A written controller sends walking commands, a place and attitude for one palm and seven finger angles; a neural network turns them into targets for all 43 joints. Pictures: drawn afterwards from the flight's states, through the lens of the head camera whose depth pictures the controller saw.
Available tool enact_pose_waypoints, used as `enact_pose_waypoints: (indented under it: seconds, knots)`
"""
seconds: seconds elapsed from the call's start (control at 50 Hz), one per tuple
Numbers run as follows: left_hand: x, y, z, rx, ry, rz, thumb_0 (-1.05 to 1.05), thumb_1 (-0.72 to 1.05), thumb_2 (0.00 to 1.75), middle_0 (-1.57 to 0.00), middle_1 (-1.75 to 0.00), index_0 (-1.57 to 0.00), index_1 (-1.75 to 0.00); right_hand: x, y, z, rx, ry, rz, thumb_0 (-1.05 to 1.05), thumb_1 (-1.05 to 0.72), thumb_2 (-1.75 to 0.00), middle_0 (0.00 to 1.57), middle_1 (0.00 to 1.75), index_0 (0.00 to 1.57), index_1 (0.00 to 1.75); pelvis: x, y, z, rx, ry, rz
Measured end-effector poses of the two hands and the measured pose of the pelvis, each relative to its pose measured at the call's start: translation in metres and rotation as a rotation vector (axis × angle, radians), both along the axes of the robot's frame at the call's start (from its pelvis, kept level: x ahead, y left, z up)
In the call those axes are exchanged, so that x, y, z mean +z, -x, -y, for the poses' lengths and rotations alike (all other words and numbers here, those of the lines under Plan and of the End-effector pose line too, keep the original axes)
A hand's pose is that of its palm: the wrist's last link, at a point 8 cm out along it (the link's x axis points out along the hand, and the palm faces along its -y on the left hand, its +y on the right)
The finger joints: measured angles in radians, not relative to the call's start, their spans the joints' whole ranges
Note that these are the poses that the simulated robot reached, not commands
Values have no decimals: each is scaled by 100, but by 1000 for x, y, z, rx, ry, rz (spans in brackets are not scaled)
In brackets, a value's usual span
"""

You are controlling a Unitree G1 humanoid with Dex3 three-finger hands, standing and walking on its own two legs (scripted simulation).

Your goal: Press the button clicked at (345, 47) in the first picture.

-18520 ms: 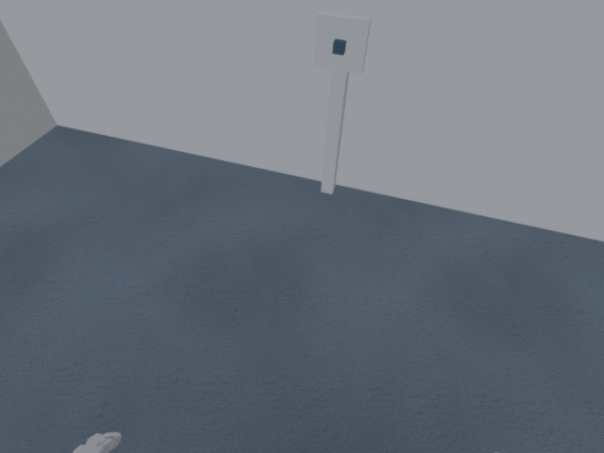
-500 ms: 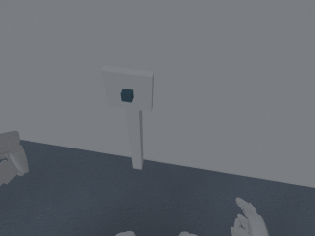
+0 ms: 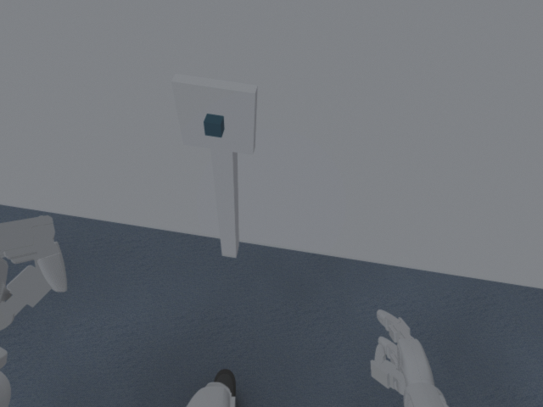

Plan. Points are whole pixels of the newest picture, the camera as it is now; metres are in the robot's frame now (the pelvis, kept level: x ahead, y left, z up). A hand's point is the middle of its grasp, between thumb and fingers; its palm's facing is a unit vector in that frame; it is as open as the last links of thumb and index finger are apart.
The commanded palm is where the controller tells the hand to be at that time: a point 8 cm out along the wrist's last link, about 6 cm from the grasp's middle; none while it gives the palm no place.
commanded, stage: stop stepping back and stand still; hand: left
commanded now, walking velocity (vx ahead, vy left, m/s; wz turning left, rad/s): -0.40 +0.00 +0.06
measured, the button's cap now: (214, 124) +0.68 +0.19 -0.03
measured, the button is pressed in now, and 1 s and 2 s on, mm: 0 0 0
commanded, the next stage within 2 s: let the arm hang, fingers relaxed in 0.94 s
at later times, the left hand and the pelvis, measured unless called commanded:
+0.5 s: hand out of the picture +0.12 +0.25 +0.18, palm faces +0.31 -0.84 -0.45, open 3.1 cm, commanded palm +0.08 +0.30 +0.19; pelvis -0.05 +0.02 +0.01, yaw -1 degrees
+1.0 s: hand out of the picture +0.12 +0.27 +0.17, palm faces +0.38 -0.82 -0.42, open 3.1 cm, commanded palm +0.07 +0.31 +0.19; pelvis -0.06 +0.03 +0.00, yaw -1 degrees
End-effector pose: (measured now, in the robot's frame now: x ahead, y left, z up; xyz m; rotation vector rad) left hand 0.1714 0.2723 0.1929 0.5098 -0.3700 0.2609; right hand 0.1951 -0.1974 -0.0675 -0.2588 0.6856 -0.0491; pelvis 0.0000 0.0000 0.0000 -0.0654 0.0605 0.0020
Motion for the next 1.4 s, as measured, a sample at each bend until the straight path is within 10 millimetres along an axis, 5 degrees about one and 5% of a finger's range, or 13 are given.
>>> enact_pose_waypoints:
  seconds: [0.1, 0.2, 0.32, 0.46, 0.66, 0.78, 0.88, 1.04, 1.1, 1.18, 1.28, 1.32, 1.4]
  knots:
    - [9, 28, 7, -68, -52, 1, 1, 88, 89, -131, -150, -131, -149, 7, 41, 26, -103, 24, 20, 2, -90, -89, 21, 30, 21, 30, -2, 11, 1, 9, -10, 48]
    - [4, 47, -27, 53, -28, 22, 1, 88, 89, -131, -150, -131, -149, 4, 78, 49, -191, 115, -22, 2, -90, -89, 21, 30, 20, 30, -4, 7, -14, 19, -12, 71]
    - [-13, 47, -47, 146, 89, -14, 1, 89, 90, -131, -150, -131, -149, 13, 104, 36, -172, 124, -44, 2, -91, -90, 20, 30, 20, 30, 7, 29, -20, 10, -29, 72]
    - [2, 74, -16, -5, 6, -66, 2, 89, 90, -131, -150, -131, -149, 18, 109, 10, -103, 41, 28, 2, -90, -89, 20, 30, 20, 30, 8, 53, -17, 3, -26, 74]
    - [-12, 84, -61, 174, 104, 1, 1, 88, 89, -131, -150, -131, -149, 4, 115, -5, -110, 56, 1, 2, -90, -89, 20, 30, 20, 30, 3, 55, -38, -9, -36, 101]
    - [-4, 80, -43, 98, 75, -47, 2, 89, 90, -131, -150, -131, -149, 18, 119, -21, -85, -1, 34, 2, -90, -89, 20, 30, 20, 30, 14, 64, -34, -18, -44, 85]
    - [-1, 87, -27, 40, 9, -108, 2, 89, 90, -131, -150, -131, -149, 13, 120, -13, -90, -11, 27, 2, -90, -89, 21, 30, 21, 30, 11, 70, -28, -21, -40, 77]
    - [-9, 88, -42, 114, 62, -69, 1, 88, 89, -131, -150, -131, -149, -2, 128, 14, -149, 57, -43, 2, -90, -89, 21, 30, 20, 30, 3, 60, -32, -14, -23, 104]
    - [-64, 66, -54, 126, 96, -276, 1, 89, 90, -131, -150, -131, -149, -17, 128, 22, -104, 47, -96, 2, -90, -89, 20, 30, 20, 30, -1, 63, -36, 9, -36, 87]
    - [-194, 67, -52, 198, 243, -804, 0, 90, 90, -125, -145, -125, -144, -38, 139, 32, -94, 42, -195, 1, -91, -89, 20, 30, 20, 30, -8, 73, -32, 23, -72, 82]
    - [-304, 155, 2, 202, 404, -1361, 1, 91, 90, -111, -132, -111, -131, -45, 176, 36, -136, 22, -351, 1, -91, -89, 20, 30, 20, 30, -1, 75, -22, 33, -60, 93]
    - [-326, 195, 21, 231, 481, -1499, 1, 91, 89, -105, -126, -105, -125, -48, 196, 36, -153, 32, -433, 1, -91, -89, 20, 30, 20, 30, 1, 74, -20, 39, -47, 93]
    - [-339, 248, 17, 360, 556, -1624, 2, 90, 89, -92, -111, -91, -114, -55, 238, 30, -164, 49, -612, 1, -91, -89, 20, 30, 20, 30, 3, 71, -17, 56, -29, 100]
